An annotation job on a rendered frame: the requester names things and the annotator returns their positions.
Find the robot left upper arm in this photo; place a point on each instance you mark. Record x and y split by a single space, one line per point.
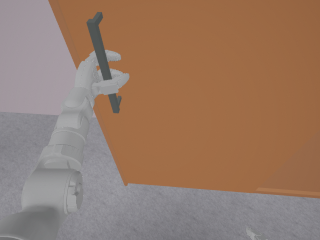
51 194

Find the handle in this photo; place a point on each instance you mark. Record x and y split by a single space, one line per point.
94 31

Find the left robot forearm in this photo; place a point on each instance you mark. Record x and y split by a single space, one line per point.
65 148

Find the left robot hand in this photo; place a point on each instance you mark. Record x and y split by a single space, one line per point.
89 78

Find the wardrobe door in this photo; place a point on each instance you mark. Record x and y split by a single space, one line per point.
221 93
301 172

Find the right robot hand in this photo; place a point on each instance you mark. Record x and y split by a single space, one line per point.
254 235

